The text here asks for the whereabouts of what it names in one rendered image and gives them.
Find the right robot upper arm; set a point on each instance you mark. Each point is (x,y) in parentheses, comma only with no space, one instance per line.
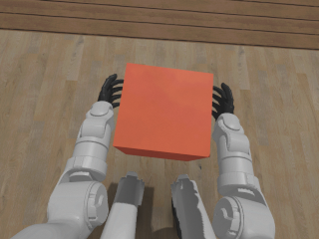
(239,218)

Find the left robot shin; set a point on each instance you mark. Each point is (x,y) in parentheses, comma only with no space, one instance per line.
(131,173)

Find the right robot forearm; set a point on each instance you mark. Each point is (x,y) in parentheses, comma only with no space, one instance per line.
(236,175)

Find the left robot upper arm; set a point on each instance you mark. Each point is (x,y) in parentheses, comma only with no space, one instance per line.
(75,210)

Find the carton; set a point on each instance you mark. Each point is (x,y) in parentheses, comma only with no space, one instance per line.
(165,113)

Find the robot right hand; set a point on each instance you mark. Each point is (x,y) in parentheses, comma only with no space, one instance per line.
(225,102)

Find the left robot forearm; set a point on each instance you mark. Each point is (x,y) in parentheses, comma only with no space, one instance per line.
(88,161)

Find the robot right foot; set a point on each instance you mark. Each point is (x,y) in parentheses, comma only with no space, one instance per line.
(176,221)

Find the robot left hand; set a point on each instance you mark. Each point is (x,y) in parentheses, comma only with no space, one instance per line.
(107,90)

